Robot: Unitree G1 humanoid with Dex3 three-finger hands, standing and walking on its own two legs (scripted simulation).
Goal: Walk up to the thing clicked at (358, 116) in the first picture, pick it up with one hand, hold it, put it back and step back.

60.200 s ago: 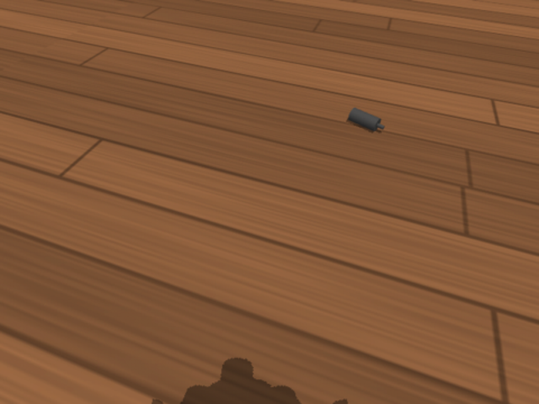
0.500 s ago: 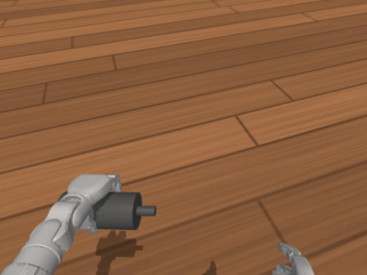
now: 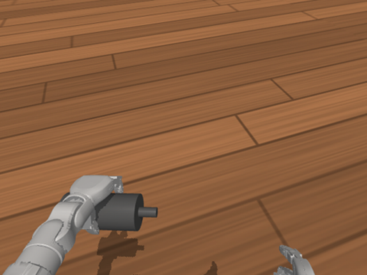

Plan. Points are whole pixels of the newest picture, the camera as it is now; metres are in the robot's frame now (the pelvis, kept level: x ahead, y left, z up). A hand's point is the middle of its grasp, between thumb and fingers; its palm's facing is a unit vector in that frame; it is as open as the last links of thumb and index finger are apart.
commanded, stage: crouch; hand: left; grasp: from above
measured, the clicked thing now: (111, 211) +0.30 +0.19 -0.06
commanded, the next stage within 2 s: none
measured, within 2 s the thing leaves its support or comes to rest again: neither
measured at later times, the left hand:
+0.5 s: hand (118, 217) +0.34 +0.21 -0.20, palm faces -0.42 +0.09 -0.91, open 11.6 cm
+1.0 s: hand (134, 225) +0.40 +0.21 -0.43, palm faces -0.46 +0.04 -0.89, open 11.4 cm
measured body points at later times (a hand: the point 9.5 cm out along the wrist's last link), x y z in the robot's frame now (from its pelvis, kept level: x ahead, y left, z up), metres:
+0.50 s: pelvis -0.03 +0.00 -0.10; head +0.08 +0.02 +0.33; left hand +0.36 +0.21 -0.15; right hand +0.07 -0.29 -0.22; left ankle +0.04 +0.12 -0.74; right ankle -0.01 -0.13 -0.74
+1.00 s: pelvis -0.06 +0.01 -0.29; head +0.15 +0.05 +0.11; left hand +0.42 +0.21 -0.38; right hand -0.03 -0.26 -0.40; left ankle +0.04 +0.12 -0.74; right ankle -0.01 -0.13 -0.74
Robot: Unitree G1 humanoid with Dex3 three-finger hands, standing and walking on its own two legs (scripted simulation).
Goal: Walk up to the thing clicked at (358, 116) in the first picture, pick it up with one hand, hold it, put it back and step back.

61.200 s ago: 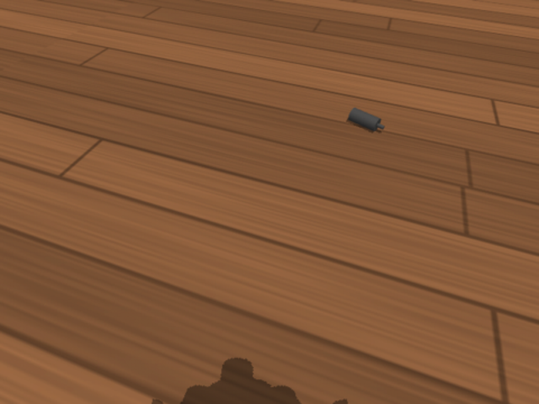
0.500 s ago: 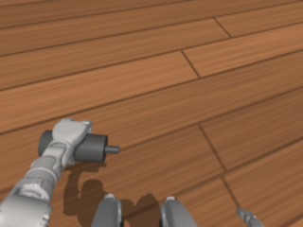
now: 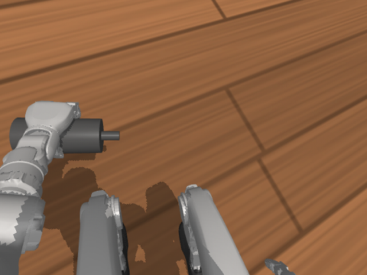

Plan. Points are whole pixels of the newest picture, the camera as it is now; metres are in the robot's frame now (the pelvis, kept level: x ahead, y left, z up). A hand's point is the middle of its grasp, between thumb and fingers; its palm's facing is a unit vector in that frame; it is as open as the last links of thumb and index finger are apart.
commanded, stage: crouch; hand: left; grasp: from above
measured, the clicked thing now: (71, 135) +0.45 +0.21 -0.18
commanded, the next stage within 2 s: lower in 1.06 s
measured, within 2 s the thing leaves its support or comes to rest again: neither
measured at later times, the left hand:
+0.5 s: hand (70, 132) +0.49 +0.23 -0.25, palm faces -0.46 +0.01 -0.89, open 11.2 cm
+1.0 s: hand (74, 132) +0.50 +0.24 -0.30, palm faces -0.46 +0.02 -0.89, open 11.3 cm
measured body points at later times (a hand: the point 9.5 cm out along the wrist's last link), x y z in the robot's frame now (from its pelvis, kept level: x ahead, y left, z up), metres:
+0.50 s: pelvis +0.00 -0.01 -0.09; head +0.25 +0.05 +0.29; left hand +0.51 +0.23 -0.20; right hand +0.05 -0.28 -0.20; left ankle +0.09 +0.12 -0.45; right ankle +0.06 -0.14 -0.45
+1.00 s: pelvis -0.01 -0.01 -0.14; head +0.24 +0.05 +0.23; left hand +0.52 +0.23 -0.25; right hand +0.01 -0.28 -0.24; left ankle +0.09 +0.12 -0.45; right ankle +0.06 -0.14 -0.45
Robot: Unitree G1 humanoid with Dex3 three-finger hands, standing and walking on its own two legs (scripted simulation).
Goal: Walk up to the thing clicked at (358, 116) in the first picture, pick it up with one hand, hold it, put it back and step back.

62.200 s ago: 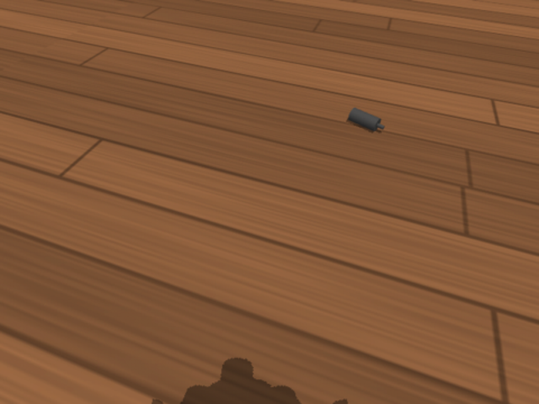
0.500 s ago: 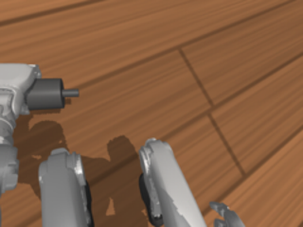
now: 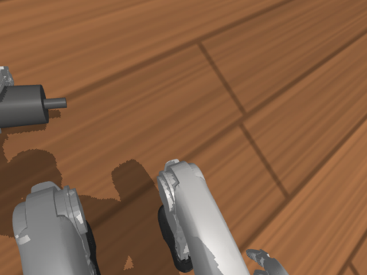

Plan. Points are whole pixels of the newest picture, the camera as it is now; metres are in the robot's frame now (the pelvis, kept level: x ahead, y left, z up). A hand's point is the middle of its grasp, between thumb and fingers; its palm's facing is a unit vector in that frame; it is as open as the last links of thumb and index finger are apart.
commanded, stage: crouch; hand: left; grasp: from above
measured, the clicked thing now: (6, 107) +0.49 +0.29 -0.20
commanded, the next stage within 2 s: lower in 0.06 s
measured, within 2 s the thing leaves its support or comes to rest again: rests again in 1.26 s
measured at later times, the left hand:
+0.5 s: hand out of the picture +0.49 +0.30 -0.21, palm faces -0.49 -0.05 -0.87, open 11.5 cm
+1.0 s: hand (8, 111) +0.50 +0.30 -0.25, palm faces -0.49 -0.06 -0.87, open 11.6 cm
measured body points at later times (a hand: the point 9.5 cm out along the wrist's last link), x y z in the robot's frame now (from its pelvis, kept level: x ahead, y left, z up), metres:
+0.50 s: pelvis +0.00 +0.00 -0.02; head +0.26 +0.10 +0.33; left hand +0.51 +0.30 -0.16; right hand +0.06 -0.26 -0.11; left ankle +0.09 +0.14 -0.31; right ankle +0.09 -0.12 -0.31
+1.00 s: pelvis +0.01 +0.00 -0.03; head +0.28 +0.10 +0.31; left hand +0.52 +0.30 -0.20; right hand +0.05 -0.26 -0.11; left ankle +0.09 +0.14 -0.31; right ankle +0.09 -0.12 -0.31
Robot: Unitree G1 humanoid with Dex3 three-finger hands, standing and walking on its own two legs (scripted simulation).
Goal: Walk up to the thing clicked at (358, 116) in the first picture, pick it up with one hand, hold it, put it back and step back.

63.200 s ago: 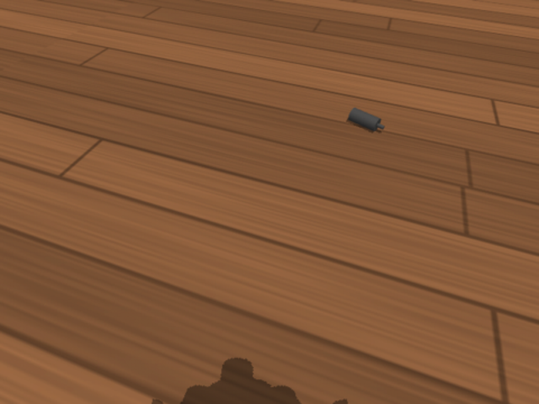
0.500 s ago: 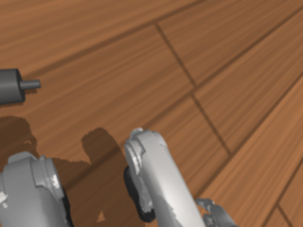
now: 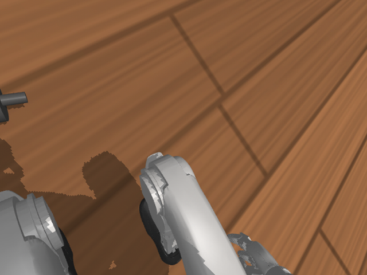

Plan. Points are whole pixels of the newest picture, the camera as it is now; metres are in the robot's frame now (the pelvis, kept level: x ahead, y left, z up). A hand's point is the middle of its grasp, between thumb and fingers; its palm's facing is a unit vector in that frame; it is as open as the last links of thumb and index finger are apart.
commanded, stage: rest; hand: left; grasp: from above
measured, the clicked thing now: out of the picture +0.48 +0.31 -0.25
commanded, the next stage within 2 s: open in 0.58 s
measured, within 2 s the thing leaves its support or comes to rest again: rests again in 0.26 s
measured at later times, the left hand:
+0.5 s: hand out of the picture +0.47 +0.33 -0.24, palm faces -0.47 -0.10 -0.88, open 11.6 cm
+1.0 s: hand out of the picture +0.47 +0.33 -0.24, palm faces -0.47 -0.10 -0.88, open 12.3 cm
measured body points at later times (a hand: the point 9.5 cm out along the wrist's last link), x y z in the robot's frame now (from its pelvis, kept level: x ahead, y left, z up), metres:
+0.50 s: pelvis +0.00 +0.00 +0.00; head +0.27 +0.13 +0.33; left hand +0.49 +0.33 -0.19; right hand +0.07 -0.25 -0.07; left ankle +0.07 +0.15 -0.28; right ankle +0.09 -0.11 -0.28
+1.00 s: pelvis -0.01 +0.00 -0.01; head +0.27 +0.13 +0.32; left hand +0.49 +0.33 -0.19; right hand +0.06 -0.25 -0.07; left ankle +0.07 +0.15 -0.28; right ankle +0.09 -0.11 -0.28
